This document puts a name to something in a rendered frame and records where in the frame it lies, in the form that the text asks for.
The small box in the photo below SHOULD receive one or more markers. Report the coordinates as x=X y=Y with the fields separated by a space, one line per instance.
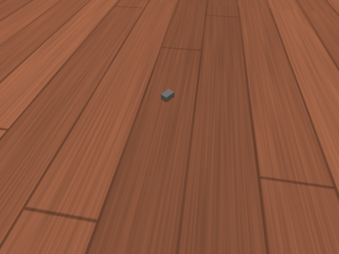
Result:
x=166 y=95

